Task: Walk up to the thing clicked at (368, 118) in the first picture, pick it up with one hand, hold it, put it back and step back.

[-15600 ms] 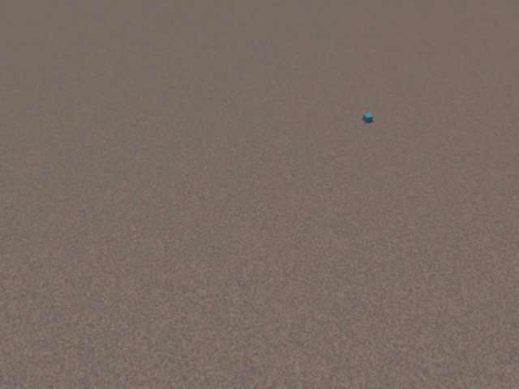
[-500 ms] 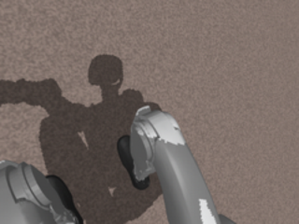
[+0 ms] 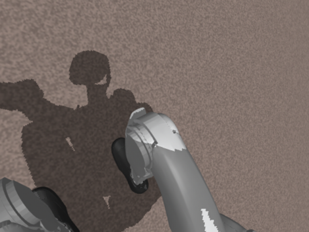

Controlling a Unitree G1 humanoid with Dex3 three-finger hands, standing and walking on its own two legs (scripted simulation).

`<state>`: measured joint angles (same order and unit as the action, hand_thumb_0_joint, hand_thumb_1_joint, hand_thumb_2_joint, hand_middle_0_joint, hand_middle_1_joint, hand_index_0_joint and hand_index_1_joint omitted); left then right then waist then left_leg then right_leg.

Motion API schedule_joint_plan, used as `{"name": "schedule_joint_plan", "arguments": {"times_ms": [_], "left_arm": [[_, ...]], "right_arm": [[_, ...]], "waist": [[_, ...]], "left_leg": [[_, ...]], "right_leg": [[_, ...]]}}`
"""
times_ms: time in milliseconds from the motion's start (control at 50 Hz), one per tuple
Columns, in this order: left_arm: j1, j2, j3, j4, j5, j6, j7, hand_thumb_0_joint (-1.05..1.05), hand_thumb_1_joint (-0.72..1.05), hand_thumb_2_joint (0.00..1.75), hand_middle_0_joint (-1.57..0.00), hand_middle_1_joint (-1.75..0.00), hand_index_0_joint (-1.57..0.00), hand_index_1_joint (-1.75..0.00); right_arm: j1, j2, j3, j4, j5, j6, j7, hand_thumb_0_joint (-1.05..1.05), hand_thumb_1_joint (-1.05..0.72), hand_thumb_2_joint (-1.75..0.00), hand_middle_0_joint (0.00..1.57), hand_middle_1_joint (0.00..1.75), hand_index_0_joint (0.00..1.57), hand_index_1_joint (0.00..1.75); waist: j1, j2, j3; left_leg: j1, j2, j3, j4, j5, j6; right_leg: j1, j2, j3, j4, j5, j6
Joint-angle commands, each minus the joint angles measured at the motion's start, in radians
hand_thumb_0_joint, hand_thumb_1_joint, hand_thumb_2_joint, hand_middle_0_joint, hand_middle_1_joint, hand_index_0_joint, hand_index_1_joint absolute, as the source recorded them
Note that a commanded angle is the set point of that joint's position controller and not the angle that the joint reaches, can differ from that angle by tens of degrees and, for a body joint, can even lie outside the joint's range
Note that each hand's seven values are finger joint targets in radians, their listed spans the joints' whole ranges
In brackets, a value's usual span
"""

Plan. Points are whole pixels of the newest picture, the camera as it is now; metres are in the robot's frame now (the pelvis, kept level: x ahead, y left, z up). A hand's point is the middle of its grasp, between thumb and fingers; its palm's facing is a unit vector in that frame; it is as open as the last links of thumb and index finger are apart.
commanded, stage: rest palm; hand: left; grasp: from above
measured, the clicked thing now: out of the picture +0.47 +0.32 -0.30
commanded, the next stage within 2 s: close in 0.40 s
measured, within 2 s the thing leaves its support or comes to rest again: neither
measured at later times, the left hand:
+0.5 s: hand out of the picture +0.46 +0.30 -0.27, palm faces -0.22 -0.38 -0.90, open 13.1 cm
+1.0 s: hand out of the picture +0.47 +0.31 -0.27, palm faces -0.22 -0.38 -0.90, open 11.2 cm
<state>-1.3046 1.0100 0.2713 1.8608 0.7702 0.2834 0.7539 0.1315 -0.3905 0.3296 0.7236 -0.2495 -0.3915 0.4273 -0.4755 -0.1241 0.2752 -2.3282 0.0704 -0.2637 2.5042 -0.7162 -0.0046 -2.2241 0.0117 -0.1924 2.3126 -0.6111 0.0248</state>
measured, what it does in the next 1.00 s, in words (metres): stands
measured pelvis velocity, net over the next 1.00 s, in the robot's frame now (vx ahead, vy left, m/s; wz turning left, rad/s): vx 0.00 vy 0.00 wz -0.03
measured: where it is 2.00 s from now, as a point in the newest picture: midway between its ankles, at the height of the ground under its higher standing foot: (101, 198)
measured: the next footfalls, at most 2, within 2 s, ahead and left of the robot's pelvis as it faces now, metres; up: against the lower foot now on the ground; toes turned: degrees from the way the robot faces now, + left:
none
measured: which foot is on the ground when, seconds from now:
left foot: down 0.00-1.00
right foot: down 0.00-1.00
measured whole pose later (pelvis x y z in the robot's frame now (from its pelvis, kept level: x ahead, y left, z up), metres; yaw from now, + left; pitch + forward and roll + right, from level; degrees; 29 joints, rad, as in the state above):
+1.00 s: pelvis +0.00 +0.00 +0.01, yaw -2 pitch +28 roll -16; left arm -1.32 1.06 0.23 1.81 0.75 0.30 0.75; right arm 0.12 -0.42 0.38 0.65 -0.24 -0.38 0.41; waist -0.49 -0.17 0.32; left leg -2.32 0.07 -0.29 2.50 -0.72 0.00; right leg -2.20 0.02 -0.22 2.28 -0.60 0.03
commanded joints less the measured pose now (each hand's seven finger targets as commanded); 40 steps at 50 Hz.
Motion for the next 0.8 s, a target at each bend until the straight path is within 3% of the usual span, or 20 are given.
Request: {"name": "schedule_joint_plan", "arguments": {"times_ms": [0, 200, 260, 340, 440, 480, 560, 660, 780], "left_arm": [[-0.245, 0.182, -0.034, -0.103, 0.016, -0.016, 0.040, 0.00, -0.42, 0.89, -0.07, -1.17, -0.13, -1.10], [-0.248, 0.157, -0.072, -0.111, 0.010, -0.018, 0.044, 0.00, -0.41, 0.91, -0.08, -1.18, -0.14, -1.12], [-0.237, 0.180, -0.054, -0.117, 0.005, -0.014, 0.053, 0.00, -0.40, 0.90, -0.10, -1.15, -0.15, -1.09], [-0.247, 0.164, -0.070, -0.112, 0.003, -0.010, 0.050, 0.00, -0.40, 0.89, -0.08, -1.15, -0.14, -1.09], [-0.241, 0.197, -0.059, -0.106, 0.007, -0.008, 0.058, 0.00, -0.39, 0.89, -0.11, -1.14, -0.16, -1.08], [-0.253, 0.176, -0.075, -0.117, 0.005, -0.005, 0.053, 0.00, -0.38, 0.89, -0.11, -1.13, -0.16, -1.08], [-0.250, 0.193, -0.069, -0.119, 0.000, -0.007, 0.059, 0.00, -0.24, 0.79, -0.23, -1.00, -0.28, -0.96], [-0.246, 0.198, -0.078, -0.138, -0.011, -0.007, 0.050, 0.00, -0.19, 0.71, -0.26, -0.95, -0.31, -0.89], [-0.248, 0.205, -0.069, -0.146, -0.007, 0.006, 0.041, 0.00, -0.10, 0.64, -0.32, -0.90, -0.38, -0.84]], "right_arm": [[0.253, -0.338, -0.070, 0.042, 0.007, -0.002, -0.005, 0.00, -0.90, -0.90, 0.20, 0.30, 0.20, 0.30], [0.228, -0.334, -0.051, 0.035, -0.003, -0.015, -0.009, 0.00, -0.90, -0.90, 0.20, 0.30, 0.20, 0.30], [0.241, -0.350, -0.049, 0.015, 0.003, -0.014, -0.004, 0.00, -0.90, -0.90, 0.20, 0.30, 0.20, 0.30], [0.235, -0.346, -0.037, 0.011, -0.003, -0.010, -0.003, 0.00, -0.90, -0.90, 0.20, 0.30, 0.20, 0.30], [0.233, -0.356, -0.037, -0.005, 0.002, -0.004, -0.005, 0.00, -0.90, -0.90, 0.20, 0.30, 0.20, 0.30], [0.220, -0.355, -0.032, -0.008, -0.002, -0.007, -0.004, 0.00, -0.90, -0.90, 0.20, 0.30, 0.20, 0.30], [0.222, -0.371, -0.035, -0.015, 0.004, -0.008, -0.005, 0.00, -0.89, -0.90, 0.20, 0.30, 0.20, 0.30], [0.225, -0.373, -0.030, -0.026, 0.002, -0.006, -0.007, 0.00, -0.89, -0.90, 0.20, 0.30, 0.20, 0.30], [0.241, -0.361, -0.025, -0.031, 0.005, 0.006, -0.009, 0.00, -0.89, -0.90, 0.20, 0.30, 0.20, 0.30]], "waist": [[-0.082, 0.519, -0.677], [-0.098, 0.534, -0.625], [-0.090, 0.529, -0.652], [-0.100, 0.547, -0.634], [-0.101, 0.546, -0.629], [-0.105, 0.553, -0.613], [-0.110, 0.546, -0.616], [-0.118, 0.529, -0.633], [-0.103, 0.547, -0.660]], "left_leg": [[0.455, 0.011, 0.074, -0.256, 0.188, 0.004], [0.478, 0.010, 0.073, -0.240, 0.208, 0.000], [0.489, 0.015, 0.061, -0.253, 0.235, -0.002], [0.492, 0.017, 0.060, -0.247, 0.260, -0.007], [0.489, 0.020, 0.054, -0.255, 0.233, -0.005], [0.496, 0.021, 0.051, -0.251, 0.230, -0.007], [0.495, 0.022, 0.047, -0.255, 0.221, -0.005], [0.470, 0.018, 0.061, -0.245, 0.219, 0.001], [0.489, 0.023, 0.060, -0.246, 0.279, -0.004]], "right_leg": [[0.451, 0.055, -0.080, -0.213, 0.221, -0.024], [0.436, 0.051, -0.088, -0.208, 0.249, -0.023], [0.456, 0.055, -0.092, -0.210, 0.265, -0.025], [0.450, 0.053, -0.096, -0.196, 0.290, -0.025], [0.460, 0.057, -0.099, -0.206, 0.268, -0.024], [0.434, 0.055, -0.104, -0.201, 0.264, -0.025], [0.441, 0.058, -0.105, -0.211, 0.259, -0.024], [0.483, 0.062, -0.098, -0.225, 0.263, -0.017], [0.493, 0.065, -0.101, -0.219, 0.302, -0.021]]}}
